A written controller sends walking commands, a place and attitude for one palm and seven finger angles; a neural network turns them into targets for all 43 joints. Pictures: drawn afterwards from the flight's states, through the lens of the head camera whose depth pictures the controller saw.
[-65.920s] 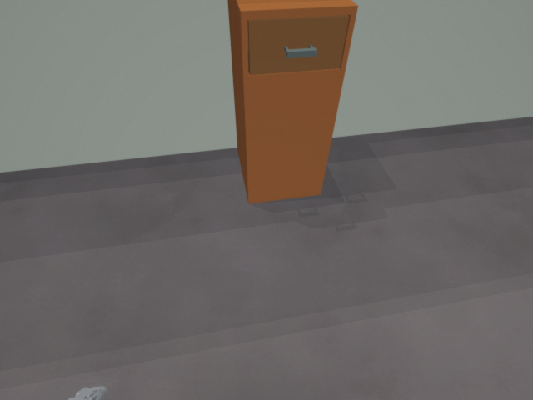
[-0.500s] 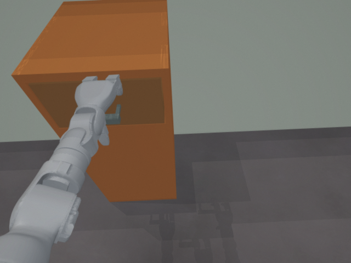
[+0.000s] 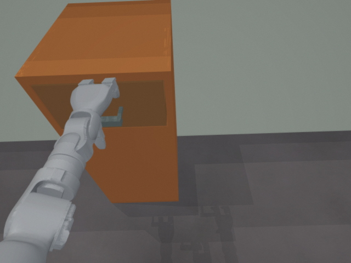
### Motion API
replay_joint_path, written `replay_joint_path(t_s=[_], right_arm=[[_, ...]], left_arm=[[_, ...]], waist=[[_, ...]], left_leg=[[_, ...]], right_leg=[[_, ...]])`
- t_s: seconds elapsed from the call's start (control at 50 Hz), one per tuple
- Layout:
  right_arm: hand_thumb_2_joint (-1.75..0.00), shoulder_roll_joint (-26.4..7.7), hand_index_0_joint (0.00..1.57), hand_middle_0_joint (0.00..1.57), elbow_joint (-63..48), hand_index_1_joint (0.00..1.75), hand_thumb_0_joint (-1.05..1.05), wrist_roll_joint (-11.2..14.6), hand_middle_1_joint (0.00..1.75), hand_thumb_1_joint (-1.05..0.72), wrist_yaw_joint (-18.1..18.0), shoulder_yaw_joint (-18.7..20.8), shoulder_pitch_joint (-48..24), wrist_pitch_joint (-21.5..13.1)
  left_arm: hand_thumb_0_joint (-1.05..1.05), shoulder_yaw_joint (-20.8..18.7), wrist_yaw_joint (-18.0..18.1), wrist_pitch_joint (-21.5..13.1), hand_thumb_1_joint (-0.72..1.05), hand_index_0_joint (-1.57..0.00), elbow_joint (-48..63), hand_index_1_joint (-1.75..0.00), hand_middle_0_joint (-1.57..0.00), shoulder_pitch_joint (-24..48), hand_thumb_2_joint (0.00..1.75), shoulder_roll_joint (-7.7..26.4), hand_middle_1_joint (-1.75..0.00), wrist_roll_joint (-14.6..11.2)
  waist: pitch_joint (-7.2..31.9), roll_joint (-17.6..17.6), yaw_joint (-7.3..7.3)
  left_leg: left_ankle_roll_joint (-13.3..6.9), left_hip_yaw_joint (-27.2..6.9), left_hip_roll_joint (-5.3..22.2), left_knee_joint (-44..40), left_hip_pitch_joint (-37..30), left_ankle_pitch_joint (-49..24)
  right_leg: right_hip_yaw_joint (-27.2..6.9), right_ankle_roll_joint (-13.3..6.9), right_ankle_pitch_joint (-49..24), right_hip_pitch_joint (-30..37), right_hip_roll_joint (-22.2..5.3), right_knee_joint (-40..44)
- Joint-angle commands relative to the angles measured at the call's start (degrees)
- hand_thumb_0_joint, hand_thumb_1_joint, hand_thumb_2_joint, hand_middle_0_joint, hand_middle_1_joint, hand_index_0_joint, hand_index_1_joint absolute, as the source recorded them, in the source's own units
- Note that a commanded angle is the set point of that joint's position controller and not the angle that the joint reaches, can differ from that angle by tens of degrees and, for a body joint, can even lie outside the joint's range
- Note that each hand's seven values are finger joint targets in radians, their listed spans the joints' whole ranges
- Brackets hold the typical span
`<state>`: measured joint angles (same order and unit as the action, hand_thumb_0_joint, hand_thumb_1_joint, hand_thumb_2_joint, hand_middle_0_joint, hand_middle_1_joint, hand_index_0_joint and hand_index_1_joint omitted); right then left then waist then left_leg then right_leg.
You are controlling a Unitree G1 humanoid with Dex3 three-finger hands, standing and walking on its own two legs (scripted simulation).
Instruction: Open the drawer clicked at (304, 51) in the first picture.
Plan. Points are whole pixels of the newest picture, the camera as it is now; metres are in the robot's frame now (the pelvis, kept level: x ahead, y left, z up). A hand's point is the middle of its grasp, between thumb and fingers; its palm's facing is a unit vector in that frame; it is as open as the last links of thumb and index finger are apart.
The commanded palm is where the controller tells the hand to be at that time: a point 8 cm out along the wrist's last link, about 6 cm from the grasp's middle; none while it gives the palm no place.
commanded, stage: lower the fingers behind the handle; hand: left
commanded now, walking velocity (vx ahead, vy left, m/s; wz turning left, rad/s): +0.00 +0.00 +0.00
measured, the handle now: (104, 116) +0.50 +0.20 +0.03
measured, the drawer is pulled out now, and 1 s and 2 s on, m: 0.00 0.00 0.00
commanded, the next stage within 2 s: lift the fingers back up to retry in 1.62 s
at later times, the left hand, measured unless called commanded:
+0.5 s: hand (105, 119) +0.46 +0.18 +0.06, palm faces +0.04 -0.04 -1.00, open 13.7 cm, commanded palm +0.44 +0.19 +0.11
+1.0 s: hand (105, 126) +0.46 +0.19 +0.04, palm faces +0.03 +0.00 -1.00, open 13.7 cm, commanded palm +0.43 +0.18 +0.08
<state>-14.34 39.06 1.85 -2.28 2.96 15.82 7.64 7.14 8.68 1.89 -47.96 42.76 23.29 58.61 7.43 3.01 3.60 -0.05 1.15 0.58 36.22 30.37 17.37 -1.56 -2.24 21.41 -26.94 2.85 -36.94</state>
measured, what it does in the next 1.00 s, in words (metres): stands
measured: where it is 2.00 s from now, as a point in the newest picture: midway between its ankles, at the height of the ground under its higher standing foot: outside the picture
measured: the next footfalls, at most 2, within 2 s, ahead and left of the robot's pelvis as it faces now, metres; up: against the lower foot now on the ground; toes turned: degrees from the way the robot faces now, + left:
none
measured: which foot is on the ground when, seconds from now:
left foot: down 0.00-1.00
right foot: down 0.00-1.00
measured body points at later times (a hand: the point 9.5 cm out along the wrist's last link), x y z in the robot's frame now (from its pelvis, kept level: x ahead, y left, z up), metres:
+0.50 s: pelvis -0.01 +0.02 -0.01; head +0.05 +0.01 +0.44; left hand +0.45 +0.18 +0.11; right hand +0.04 -0.25 -0.14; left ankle +0.00 +0.12 -0.72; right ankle -0.04 -0.10 -0.72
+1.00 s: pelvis -0.02 +0.02 -0.02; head +0.05 +0.01 +0.43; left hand +0.45 +0.18 +0.09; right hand +0.00 -0.26 -0.15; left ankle +0.00 +0.12 -0.72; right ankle -0.04 -0.10 -0.72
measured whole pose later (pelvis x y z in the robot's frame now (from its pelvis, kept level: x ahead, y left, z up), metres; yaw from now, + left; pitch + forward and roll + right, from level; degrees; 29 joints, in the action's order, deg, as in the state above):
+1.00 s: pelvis -0.02 +0.02 -0.02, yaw +0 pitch +16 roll -1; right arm -14.1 41.9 0.5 -1.2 4.4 20.0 5.7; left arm 9.8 19.9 4.0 -58.3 48.5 20.1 61.9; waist 8.7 2.4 5.1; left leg -1.2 0.8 0.2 44.3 42.2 18.6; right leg -1.0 -1.0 22.3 -37.9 2.5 -43.8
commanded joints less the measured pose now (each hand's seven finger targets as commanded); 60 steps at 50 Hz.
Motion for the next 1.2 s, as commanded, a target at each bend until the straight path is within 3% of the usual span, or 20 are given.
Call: replay_joint_path(t_s=[0.0, 0.1, 0.2, 0.26, 0.3, 0.4, 0.5, 0.52, 0.54, 0.58, 0.62, 0.68, 0.74, 0.84, 0.9, 0.94, 1.0, 1.02, 1.14, 1.18], right_arm=[[-0.9, -7.8, 0.2, 0.2, -5.6, 0.3, 0.0, 0.2, 0.3, -0.9, -0.4, 2.4, 1.4, -1.4], [-0.9, -7.9, 0.2, 0.2, -5.2, 0.3, 0.0, 0.1, 0.3, -0.9, -0.4, 2.8, 2.4, -1.4], [-0.9, -7.6, 0.2, 0.2, -4.5, 0.3, 0.0, -0.2, 0.3, -0.9, -0.2, 3.2, 3.8, -1.9], [-0.9, -7.7, 0.2, 0.2, -4.0, 0.3, 0.0, -0.7, 0.3, -0.9, 0.1, 3.5, 4.5, -2.1], [-0.9, -7.4, 0.2, 0.2, -3.6, 0.3, 0.0, -0.8, 0.3, -0.9, 0.6, 3.8, 5.0, -2.1], [-0.9, -8.1, 0.2, 0.2, -3.1, 0.3, 0.0, -0.9, 0.3, -0.9, 1.1, 3.4, 5.4, -1.6], [-0.9, -8.2, 0.2, 0.2, -3.2, 0.3, 0.0, -0.9, 0.3, -0.9, 0.7, 3.1, 5.5, -0.9], [-0.9, -8.0, 0.2, 0.2, -3.5, 0.3, 0.0, -0.8, 0.3, -0.9, 0.7, 3.0, 5.3, -0.8], [-0.9, -8.0, 0.2, 0.2, -3.4, 0.3, 0.0, -0.8, 0.3, -0.9, 0.6, 2.8, 5.6, -0.8], [-0.9, -8.4, 0.2, 0.2, -3.3, 0.3, 0.0, -0.8, 0.3, -0.9, 0.1, 2.7, 5.9, -0.8], [-0.9, -8.1, 0.2, 0.2, -4.2, 0.3, 0.0, -0.9, 0.3, -0.9, -0.2, 2.6, 5.8, -1.2], [-0.9, -7.9, 0.2, 0.2, -4.5, 0.3, 0.0, -1.1, 0.3, -0.9, -0.7, 3.0, 6.6, -2.1], [-0.9, -7.7, 0.2, 0.2, -3.7, 0.3, 0.0, -1.2, 0.3, -0.9, -0.5, 3.3, 7.1, -2.9], [-0.9, -7.8, 0.2, 0.2, -2.2, 0.3, 0.0, -1.2, 0.3, -0.9, 0.6, 3.9, 8.3, -3.5], [-0.9, -8.1, 0.2, 0.2, -1.4, 0.3, 0.0, -1.2, 0.3, -0.9, 0.7, 3.8, 8.9, -3.3], [-0.9, -7.9, 0.2, 0.2, -1.3, 0.3, 0.0, -1.3, 0.3, -0.9, 0.9, 3.9, 8.8, -3.2], [-0.9, -8.1, 0.2, 0.2, -1.6, 0.3, 0.0, -1.4, 0.3, -0.9, 0.8, 3.6, 8.8, -2.6], [-0.9, -8.1, 0.2, 0.2, -1.8, 0.3, 0.0, -1.4, 0.3, -0.9, 0.8, 3.4, 8.5, -2.5], [-0.9, -8.1, 0.2, 0.2, -3.3, 0.3, 0.0, -1.4, 0.3, -0.9, 0.3, 2.8, 8.3, -1.8], [-0.9, -8.2, 0.2, 0.2, -3.5, 0.3, 0.0, -1.3, 0.3, -0.9, 0.2, 2.6, 8.5, -1.7]], left_arm=[[0.0, -5.3, 1.9, 0.4, -0.5, -0.3, 10.9, -1.2, -0.3, 24.7, 0.3, 14.6, -1.2, -0.2], [0.0, -2.0, 1.0, -1.2, -0.5, -0.3, 10.5, -1.2, -0.3, 24.8, 0.3, 10.8, -1.2, -0.4], [0.0, -1.5, 2.4, -3.4, -0.5, -0.3, 11.9, -1.2, -0.3, 28.1, 0.3, 9.6, -1.2, -0.6], [0.0, -3.0, 4.7, -3.7, -0.5, -0.3, 12.9, -1.2, -0.3, 29.9, 0.3, 10.6, -1.2, 0.2], [0.0, -2.2, 6.5, -3.0, -0.5, -0.3, 12.2, -1.2, -0.3, 29.9, 0.3, 8.5, -1.2, 0.7], [0.0, -4.5, 9.4, 1.4, -0.5, -0.3, 4.9, -1.2, -0.3, 29.0, 0.3, 10.8, -1.2, 2.1], [0.0, -4.0, 9.3, 4.7, -0.5, -0.3, 0.7, -1.2, -0.3, 28.0, 0.3, 10.8, -1.2, 3.0], [0.0, -1.9, 9.0, 5.2, -0.5, -0.3, -0.3, -1.2, -0.3, 27.7, 0.3, 8.5, -1.2, 2.9], [0.0, -1.0, 8.6, 5.4, -0.5, -0.3, -0.9, -1.2, -0.3, 28.5, 0.3, 7.5, -1.2, 2.8], [0.0, -2.5, 7.9, 5.4, -0.5, -0.3, -3.3, -1.2, -0.3, 28.4, 0.3, 9.8, -1.2, 2.6], [0.0, -2.0, 7.1, 3.8, -0.5, -0.3, -0.9, -1.2, -0.3, 28.9, 0.3, 9.3, -1.2, 1.9], [0.0, -3.2, 6.8, -0.4, -0.5, -0.3, 3.0, -1.2, -0.3, 29.6, 0.3, 10.6, -1.2, 2.0], [0.0, -2.2, 8.5, -2.2, -0.5, -0.3, 2.9, -1.2, -0.3, 28.0, 0.3, 8.8, -1.2, 2.9], [0.0, -0.4, 11.8, -0.4, -0.5, -0.3, 1.3, -1.2, -0.3, 30.3, 0.3, 5.7, -1.2, 3.2], [0.0, -0.8, 12.7, 2.2, -0.5, -0.3, -2.5, -1.2, -0.3, 30.9, 0.3, 6.5, -1.2, 3.7], [0.0, 1.5, 12.6, 3.6, -0.5, -0.3, -2.7, -1.2, -0.3, 32.2, 0.3, 3.7, -1.2, 3.7], [0.0, 0.1, 11.6, 5.2, -0.5, -0.3, -5.8, -1.2, -0.3, 28.8, 0.3, 4.8, -1.2, 3.4], [0.0, 1.9, 11.0, 5.6, -0.5, -0.3, -6.3, -1.2, -0.3, 29.6, 0.3, 3.4, -1.2, 3.1], [0.0, 1.3, 8.0, 4.5, -0.5, -0.3, -8.0, -1.2, -0.3, 23.8, 0.3, 4.1, -1.2, 2.8], [0.0, 2.1, 7.6, 3.8, -0.5, -0.3, -8.9, -1.2, -0.3, 24.2, 0.3, 3.9, -1.2, 3.2]], waist=[[19.4, -4.3, 0.13], [17.0, -3.9, 1.66], [18.3, -1.5, 2.31], [21.7, 0.0, 1.69], [22.9, 0.7, 1.68], [21.3, -2.4, 1.44], [20.7, -3.9, 1.65], [19.0, -3.2, 1.88], [17.7, -3.4, 2.4], [17.0, -6.3, 2.71], [18.2, -3.4, 2.33], [20.7, -2.8, 2.29], [19.3, -2.0, 2.79], [19.4, -0.5, 3.7], [19.1, -1.9, 3.98], [19.5, -1.2, 4.5], [20.1, -3.4, 3.81], [18.5, -3.3, 4.63], [16.3, -5.6, 3.88], [13.9, -6.4, 4.52]], left_leg=[[-3.0, 2.2, -2.8, 0.2, -12.1, -20.1], [-3.0, 1.6, -2.5, 0.8, -13.0, -19.5], [-2.7, 0.7, -2.2, 1.9, -14.2, -19.3], [-2.4, 0.2, -1.9, 2.9, -15.3, -22.8], [-2.0, -0.1, -1.6, 3.4, -16.2, -23.8], [-2.0, 0.2, -1.4, 2.9, -11.5, -20.3], [-2.2, 0.7, -1.4, 2.3, -10.0, -18.0], [-2.2, 0.8, -1.5, 2.0, -9.5, -16.6], [-2.1, 0.6, -1.3, 1.6, -9.2, -15.4], [-2.5, 0.8, -1.2, 1.4, -7.6, -13.3], [-2.5, 1.0, -1.4, 1.5, -8.0, -12.7], [-2.6, 0.6, -1.3, 2.4, -8.7, -13.4], [-2.4, 0.3, -1.1, 3.3, -8.7, -13.0], [-2.1, -0.2, -0.9, 4.3, -8.7, -12.3], [-2.1, -0.2, -1.1, 4.6, -6.9, -11.4], [-2.1, -0.2, -1.1, 4.7, -7.5, -11.8], [-2.3, 0.2, -1.2, 5.1, -6.3, -12.4], [-2.4, 0.3, -1.3, 5.0, -5.3, -11.3], [-2.6, 0.8, -1.6, 5.8, -2.1, -9.8], [-2.7, 0.5, -1.6, 6.0, -0.2, -8.0]], right_leg=[[-0.1, 1.4, -30.6, 8.3, -0.4, 4.3], [0.6, 1.1, -26.9, 3.9, 0.0, 4.3], [1.1, 0.6, -23.2, 0.3, 0.4, 3.2], [1.6, 0.1, -23.7, -0.2, 0.7, 1.6], [2.3, 0.0, -22.7, -2.2, 1.1, 0.7], [2.6, 0.1, -20.8, -1.9, 1.2, 0.5], [2.2, 0.3, -19.8, -1.4, 1.0, 1.2], [2.3, 0.3, -18.4, -2.3, 1.0, 1.6], [2.5, 0.3, -17.0, -3.3, 1.0, 1.9], [1.9, 0.7, -16.2, -2.7, 0.7, 2.4], [1.6, 0.5, -15.9, -2.3, 0.6, 2.4], [1.3, 0.5, -16.2, -2.2, 0.6, 1.6], [1.6, 0.3, -14.6, -5.6, 1.0, 1.0], [2.0, 0.1, -12.4, -9.4, 1.4, 0.2], [2.0, 0.2, -11.9, -9.7, 1.5, -0.1], [2.2, 0.2, -12.1, -10.3, 1.5, -0.1], [2.1, 0.3, -13.7, -8.6, 1.4, -0.4], [2.0, 0.5, -13.4, -9.1, 1.3, 0.0], [1.6, 0.7, -13.9, -8.1, 0.9, -0.3], [1.6, 0.9, -12.1, -9.9, 0.9, -0.4]])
